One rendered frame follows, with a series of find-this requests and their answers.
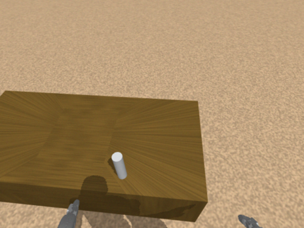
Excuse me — can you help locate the right robot hand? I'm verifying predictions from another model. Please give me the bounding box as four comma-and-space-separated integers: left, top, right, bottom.
238, 215, 262, 228

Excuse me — can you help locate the left robot hand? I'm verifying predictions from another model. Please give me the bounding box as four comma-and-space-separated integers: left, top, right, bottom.
57, 199, 79, 228

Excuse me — can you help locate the can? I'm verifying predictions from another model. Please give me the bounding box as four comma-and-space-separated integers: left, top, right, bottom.
112, 152, 127, 179

